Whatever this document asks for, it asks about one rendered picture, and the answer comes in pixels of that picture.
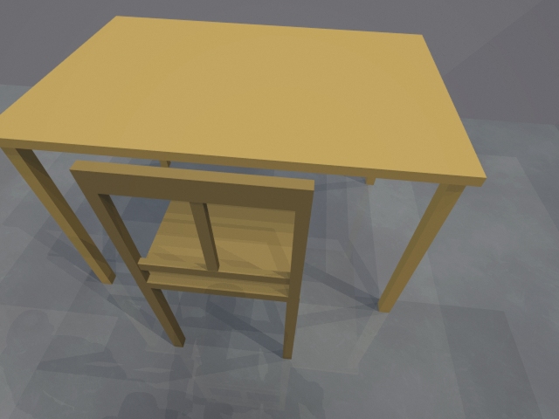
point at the table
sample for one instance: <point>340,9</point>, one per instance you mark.
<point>337,102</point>

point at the chair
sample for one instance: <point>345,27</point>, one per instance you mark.
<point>223,233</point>

